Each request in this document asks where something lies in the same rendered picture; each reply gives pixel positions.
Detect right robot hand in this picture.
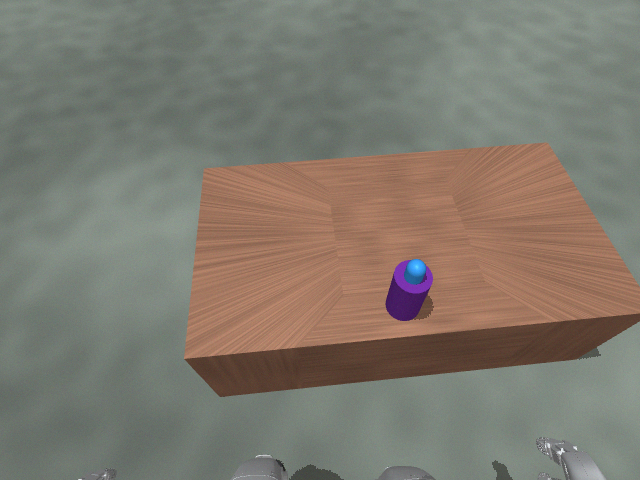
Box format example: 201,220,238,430
536,437,606,480

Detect bottle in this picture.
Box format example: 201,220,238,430
386,259,433,321

